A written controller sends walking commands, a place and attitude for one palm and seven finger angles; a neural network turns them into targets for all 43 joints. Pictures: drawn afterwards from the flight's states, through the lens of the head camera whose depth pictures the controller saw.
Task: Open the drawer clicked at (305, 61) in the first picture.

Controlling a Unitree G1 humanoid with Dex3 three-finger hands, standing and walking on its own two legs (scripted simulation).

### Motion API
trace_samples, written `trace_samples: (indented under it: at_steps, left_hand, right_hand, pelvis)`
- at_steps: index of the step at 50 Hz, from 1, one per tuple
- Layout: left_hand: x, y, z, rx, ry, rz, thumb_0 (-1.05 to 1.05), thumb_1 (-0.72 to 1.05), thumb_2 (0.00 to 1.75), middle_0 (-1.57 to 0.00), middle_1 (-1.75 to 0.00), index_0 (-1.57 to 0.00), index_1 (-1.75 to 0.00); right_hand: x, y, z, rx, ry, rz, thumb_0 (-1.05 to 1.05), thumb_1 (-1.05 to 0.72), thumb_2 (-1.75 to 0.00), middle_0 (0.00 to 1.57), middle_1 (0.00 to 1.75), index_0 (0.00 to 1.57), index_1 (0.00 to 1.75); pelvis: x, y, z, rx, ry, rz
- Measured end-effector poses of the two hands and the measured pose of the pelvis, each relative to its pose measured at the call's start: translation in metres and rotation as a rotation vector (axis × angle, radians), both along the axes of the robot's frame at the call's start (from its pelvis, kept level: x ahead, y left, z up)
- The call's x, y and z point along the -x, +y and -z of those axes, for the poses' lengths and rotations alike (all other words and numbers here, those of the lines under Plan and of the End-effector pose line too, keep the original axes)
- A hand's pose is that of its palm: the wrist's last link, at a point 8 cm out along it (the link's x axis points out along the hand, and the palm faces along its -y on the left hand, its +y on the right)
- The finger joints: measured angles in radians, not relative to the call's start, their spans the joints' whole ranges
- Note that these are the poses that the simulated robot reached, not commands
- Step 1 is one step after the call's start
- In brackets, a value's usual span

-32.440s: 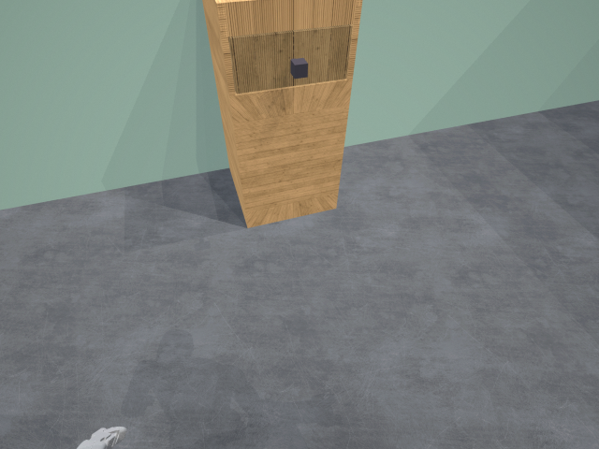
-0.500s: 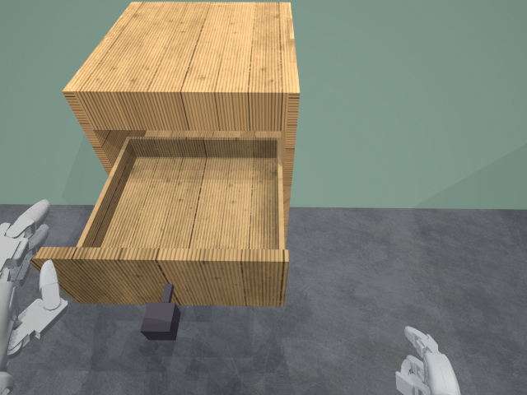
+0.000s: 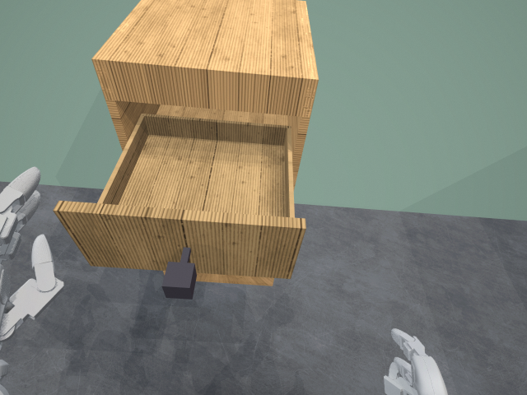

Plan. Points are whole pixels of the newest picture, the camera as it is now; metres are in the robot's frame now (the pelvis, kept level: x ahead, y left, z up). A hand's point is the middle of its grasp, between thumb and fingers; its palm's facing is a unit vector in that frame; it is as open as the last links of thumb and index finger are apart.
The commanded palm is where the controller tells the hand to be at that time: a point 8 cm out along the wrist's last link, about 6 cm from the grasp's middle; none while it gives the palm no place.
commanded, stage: step back with the hand held close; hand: left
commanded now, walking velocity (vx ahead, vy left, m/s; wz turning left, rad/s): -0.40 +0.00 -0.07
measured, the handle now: (182, 269) +0.31 +0.15 -0.02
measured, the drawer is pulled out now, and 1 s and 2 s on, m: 0.30 0.30 0.30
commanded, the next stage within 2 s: stop stepping back and stand still in 0.38 s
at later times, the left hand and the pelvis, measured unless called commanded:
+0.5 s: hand out of the picture +0.09 +0.16 +0.18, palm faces +0.10 -0.84 -0.53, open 7.4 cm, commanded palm +0.02 +0.23 +0.19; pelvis -0.13 -0.04 +0.00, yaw -4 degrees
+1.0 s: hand out of the picture -0.03 +0.20 +0.20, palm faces +0.37 -0.80 -0.48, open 7.4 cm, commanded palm -0.08 +0.25 +0.19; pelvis -0.21 -0.03 +0.01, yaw +0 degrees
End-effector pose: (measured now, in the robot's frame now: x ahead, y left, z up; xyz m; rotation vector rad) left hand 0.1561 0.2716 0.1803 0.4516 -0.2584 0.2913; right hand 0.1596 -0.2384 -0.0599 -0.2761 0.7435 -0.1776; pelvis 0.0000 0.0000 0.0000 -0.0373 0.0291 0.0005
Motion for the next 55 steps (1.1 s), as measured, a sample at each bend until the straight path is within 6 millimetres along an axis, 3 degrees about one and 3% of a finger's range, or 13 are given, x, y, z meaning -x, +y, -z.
trace_samples:
  at_steps: [8, 12, 17, 21, 25, 29, 33, 36, 40, 45, 49, 52, 55]
  left_hand:
    - [0.009, 0.018, -0.012, -0.059, -0.019, -0.019, 0.01, 0.89, 0.90, -0.21, -0.30, -0.21, -0.30]
    - [0.012, 0.004, -0.014, -0.038, -0.028, 0.039, 0.01, 0.89, 0.90, -0.20, -0.30, -0.21, -0.30]
    - [0.021, -0.025, -0.007, -0.033, -0.001, 0.145, 0.01, 0.89, 0.90, -0.20, -0.30, -0.21, -0.30]
    - [0.046, -0.050, -0.006, -0.096, 0.026, 0.215, 0.01, 0.89, 0.90, -0.20, -0.30, -0.21, -0.30]
    - [0.089, -0.065, -0.021, -0.147, 0.050, 0.244, 0.02, 0.89, 0.90, -0.21, -0.30, -0.21, -0.30]
    - [0.130, -0.055, -0.030, -0.169, 0.071, 0.121, 0.01, 0.88, 0.90, -0.21, -0.30, -0.22, -0.30]
    - [0.149, -0.034, -0.011, -0.099, 0.110, -0.055, 0.01, 0.88, 0.90, -0.21, -0.30, -0.22, -0.30]
    - [0.156, -0.030, 0.006, -0.007, 0.110, -0.114, 0.01, 0.89, 0.90, -0.21, -0.30, -0.21, -0.30]
    - [0.168, -0.037, 0.010, 0.051, 0.063, -0.060, 0.02, 0.89, 0.90, -0.20, -0.30, -0.21, -0.30]
    - [0.194, -0.042, -0.017, -0.065, 0.004, 0.023, 0.02, 0.89, 0.90, -0.21, -0.30, -0.21, -0.30]
    - [0.217, -0.034, -0.035, -0.131, -0.043, -0.004, 0.01, 0.89, 0.90, -0.21, -0.30, -0.21, -0.30]
    - [0.230, -0.024, -0.027, -0.096, -0.029, -0.054, 0.01, 0.89, 0.90, -0.21, -0.30, -0.21, -0.30]
    - [0.234, -0.015, -0.006, -0.010, 0.015, -0.095, 0.01, 0.89, 0.90, -0.21, -0.30, -0.21, -0.30]
  right_hand:
    - [0.025, 0.012, -0.005, -0.002, -0.012, 0.012, 0.01, -0.90, -0.90, 0.20, 0.30, 0.20, 0.30]
    - [0.036, 0.018, -0.005, -0.040, -0.026, 0.000, 0.01, -0.90, -0.90, 0.20, 0.30, 0.20, 0.30]
    - [0.058, 0.013, -0.001, -0.071, -0.053, -0.019, 0.01, -0.90, -0.90, 0.20, 0.30, 0.21, 0.30]
    - [0.084, -0.005, 0.008, -0.089, -0.073, -0.025, 0.01, -0.90, -0.90, 0.20, 0.30, 0.21, 0.30]
    - [0.121, -0.027, 0.015, -0.105, -0.013, 0.008, 0.01, -0.90, -0.90, 0.20, 0.30, 0.21, 0.30]
    - [0.155, -0.048, 0.009, -0.081, 0.061, 0.075, 0.01, -0.90, -0.90, 0.20, 0.30, 0.21, 0.30]
    - [0.170, -0.062, 0.004, -0.043, 0.052, 0.103, 0.01, -0.90, -0.90, 0.20, 0.30, 0.20, 0.30]
    - [0.175, -0.064, 0.001, -0.013, 0.030, 0.082, 0.01, -0.91, -0.90, 0.20, 0.30, 0.20, 0.30]
    - [0.180, -0.056, -0.005, 0.007, -0.018, 0.054, 0.01, -0.91, -0.90, 0.19, 0.30, 0.20, 0.30]
    - [0.193, -0.032, -0.014, -0.056, -0.101, 0.013, 0.01, -0.91, -0.90, 0.19, 0.30, 0.20, 0.30]
    - [0.209, -0.017, -0.004, -0.110, -0.087, -0.011, 0.01, -0.90, -0.90, 0.20, 0.30, 0.20, 0.30]
    - [0.223, -0.012, 0.006, -0.121, -0.032, -0.010, 0.01, -0.90, -0.90, 0.20, 0.30, 0.20, 0.30]
    - [0.239, -0.012, 0.012, -0.098, 0.037, -0.008, 0.01, -0.90, -0.90, 0.20, 0.30, 0.21, 0.30]
  pelvis:
    - [0.016, 0.008, -0.006, 0.016, 0.018, 0.031]
    - [0.032, 0.004, -0.008, 0.012, 0.038, 0.077]
    - [0.066, -0.009, -0.005, -0.001, 0.059, 0.103]
    - [0.102, -0.025, 0.004, -0.020, 0.064, 0.112]
    - [0.126, -0.037, -0.001, 0.014, 0.030, 0.065]
    - [0.130, -0.045, -0.012, -0.058, 0.043, 0.072]
    - [0.141, -0.046, -0.016, -0.079, 0.043, 0.056]
    - [0.155, -0.042, -0.014, -0.075, 0.029, 0.025]
    - [0.177, -0.034, -0.007, -0.068, -0.004, 0.008]
    - [0.198, -0.034, -0.008, -0.062, -0.030, 0.019]
    - [0.210, -0.034, -0.008, -0.028, -0.031, 0.004]
    - [0.216, -0.031, -0.008, -0.022, -0.022, 0.011]
    - [0.220, -0.026, -0.009, -0.031, -0.021, 0.012]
